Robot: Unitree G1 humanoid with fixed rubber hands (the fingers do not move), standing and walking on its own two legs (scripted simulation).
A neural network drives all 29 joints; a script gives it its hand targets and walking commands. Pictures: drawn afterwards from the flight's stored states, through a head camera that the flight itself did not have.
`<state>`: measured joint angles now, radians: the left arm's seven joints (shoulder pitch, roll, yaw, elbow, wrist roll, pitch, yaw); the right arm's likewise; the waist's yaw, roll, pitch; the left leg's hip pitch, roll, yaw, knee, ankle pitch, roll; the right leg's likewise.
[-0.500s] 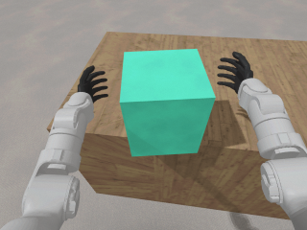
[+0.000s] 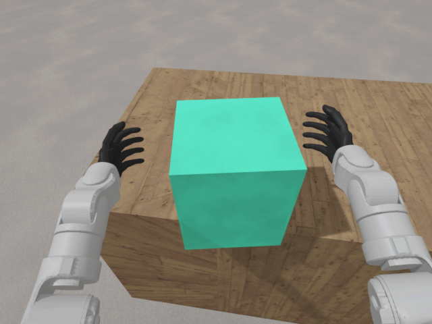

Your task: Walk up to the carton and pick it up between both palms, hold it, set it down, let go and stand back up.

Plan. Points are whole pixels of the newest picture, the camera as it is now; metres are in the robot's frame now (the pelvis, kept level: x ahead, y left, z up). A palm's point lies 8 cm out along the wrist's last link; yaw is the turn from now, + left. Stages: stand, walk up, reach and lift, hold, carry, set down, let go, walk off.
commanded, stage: set down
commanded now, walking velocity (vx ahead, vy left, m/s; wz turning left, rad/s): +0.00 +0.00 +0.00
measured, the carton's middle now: (230, 175) +0.39 +0.00 +0.05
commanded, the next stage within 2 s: let go in 0.16 s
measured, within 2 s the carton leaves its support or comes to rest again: neither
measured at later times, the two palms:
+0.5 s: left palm (124, 183) +0.33 +0.19 +0.12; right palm (353, 172) +0.33 -0.21 +0.14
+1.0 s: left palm (118, 194) +0.34 +0.22 +0.06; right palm (335, 182) +0.35 -0.20 +0.09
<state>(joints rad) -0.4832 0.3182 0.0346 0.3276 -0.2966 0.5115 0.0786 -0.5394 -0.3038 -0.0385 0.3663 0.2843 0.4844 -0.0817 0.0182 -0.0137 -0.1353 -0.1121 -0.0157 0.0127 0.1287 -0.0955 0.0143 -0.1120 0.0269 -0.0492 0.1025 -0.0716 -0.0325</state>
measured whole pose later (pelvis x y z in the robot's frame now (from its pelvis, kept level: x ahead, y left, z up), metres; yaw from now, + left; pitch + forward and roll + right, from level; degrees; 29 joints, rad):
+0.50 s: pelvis -0.06 +0.01 -0.01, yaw -2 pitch +3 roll +0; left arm -0.59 0.25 0.01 0.44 -0.30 0.46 0.17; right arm -0.63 -0.36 -0.02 0.52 0.34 0.39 -0.03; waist 0.02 -0.01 -0.06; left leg -0.27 -0.02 0.05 0.36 -0.14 0.03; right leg -0.29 0.02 -0.02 0.36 -0.12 -0.03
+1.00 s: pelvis +0.01 +0.00 +0.00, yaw -1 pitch +4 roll +0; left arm -0.32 0.29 0.06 0.43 -0.23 0.34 0.02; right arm -0.36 -0.23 -0.02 0.37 0.23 0.34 -0.08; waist 0.00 -0.01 -0.10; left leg -0.08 -0.01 0.02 0.12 -0.11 0.01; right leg -0.08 0.03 -0.03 0.09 -0.08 -0.03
